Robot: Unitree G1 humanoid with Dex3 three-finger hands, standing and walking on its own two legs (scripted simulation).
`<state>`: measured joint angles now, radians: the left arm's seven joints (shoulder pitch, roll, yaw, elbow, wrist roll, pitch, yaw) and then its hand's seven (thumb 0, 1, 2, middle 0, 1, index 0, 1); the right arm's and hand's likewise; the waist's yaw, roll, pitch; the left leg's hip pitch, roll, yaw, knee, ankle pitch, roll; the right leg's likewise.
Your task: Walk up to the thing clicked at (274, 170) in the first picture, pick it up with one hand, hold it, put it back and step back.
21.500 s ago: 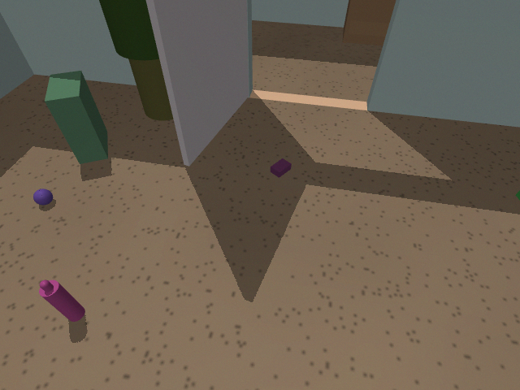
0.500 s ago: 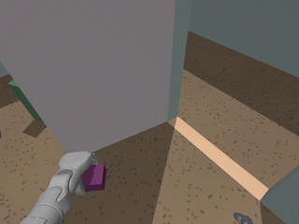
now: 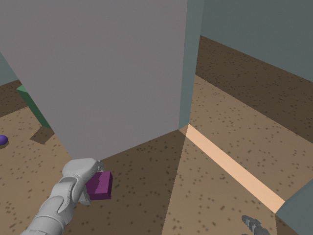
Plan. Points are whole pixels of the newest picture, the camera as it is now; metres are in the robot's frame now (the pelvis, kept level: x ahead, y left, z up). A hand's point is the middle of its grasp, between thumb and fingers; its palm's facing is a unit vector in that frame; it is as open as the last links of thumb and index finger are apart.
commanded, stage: hold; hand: left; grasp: from above
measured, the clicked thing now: (93, 186) +0.30 +0.21 -0.07
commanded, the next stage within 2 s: crouch in 0.46 s
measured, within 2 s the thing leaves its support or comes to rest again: neither
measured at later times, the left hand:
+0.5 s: hand (84, 181) +0.30 +0.23 -0.04, palm faces -0.45 -0.07 -0.89, open 9.5 cm
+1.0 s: hand (92, 197) +0.29 +0.24 -0.15, palm faces -0.49 +0.00 -0.87, open 9.5 cm
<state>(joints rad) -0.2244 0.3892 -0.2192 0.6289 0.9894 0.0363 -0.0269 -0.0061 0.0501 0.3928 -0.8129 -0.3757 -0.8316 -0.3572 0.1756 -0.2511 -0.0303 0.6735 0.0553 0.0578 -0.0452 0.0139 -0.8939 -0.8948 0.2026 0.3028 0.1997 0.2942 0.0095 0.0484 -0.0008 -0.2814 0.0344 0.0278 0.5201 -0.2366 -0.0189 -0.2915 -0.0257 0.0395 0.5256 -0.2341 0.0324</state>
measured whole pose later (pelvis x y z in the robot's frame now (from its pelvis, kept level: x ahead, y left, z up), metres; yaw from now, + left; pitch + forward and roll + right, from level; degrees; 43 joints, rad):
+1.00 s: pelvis -0.01 +0.00 -0.04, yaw +1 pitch +11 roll -1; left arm -0.37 0.37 -0.17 1.00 1.14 -0.06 0.26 -0.01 0.05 0.39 -0.81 -0.37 -0.83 -0.36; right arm 0.19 -0.26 -0.07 0.71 0.00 0.05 -0.01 0.01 -0.88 -0.89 0.20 0.30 0.20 0.29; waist -0.04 0.00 -0.05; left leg -0.69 0.04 -0.01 0.84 -0.35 -0.03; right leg -0.67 -0.02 0.01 0.82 -0.35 0.03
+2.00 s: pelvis -0.06 +0.00 -0.35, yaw -2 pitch +36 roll -5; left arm -0.77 0.52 0.04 1.31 1.22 -0.09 0.45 -0.01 0.05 0.40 -0.82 -0.37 -0.83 -0.35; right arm 0.11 -0.26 -0.05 0.74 -0.12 -0.08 0.09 0.01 -0.90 -0.89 0.20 0.30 0.20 0.29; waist -0.16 0.01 -0.14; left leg -2.09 0.01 -0.11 2.13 -0.68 -0.03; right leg -2.04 0.00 0.00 2.08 -0.68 0.06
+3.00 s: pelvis -0.06 +0.00 -0.45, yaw -4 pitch +33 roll -7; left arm -0.84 0.64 0.15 1.51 1.30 -0.21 0.59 -0.01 0.04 0.40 -0.82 -0.36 -0.84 -0.35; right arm 0.09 -0.27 0.01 0.81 -0.19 -0.11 0.18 0.01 -0.90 -0.89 0.20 0.30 0.20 0.29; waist -0.23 -0.03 -0.02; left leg -2.33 -0.01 -0.16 2.46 -0.71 -0.05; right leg -2.27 0.03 -0.01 2.38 -0.69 0.07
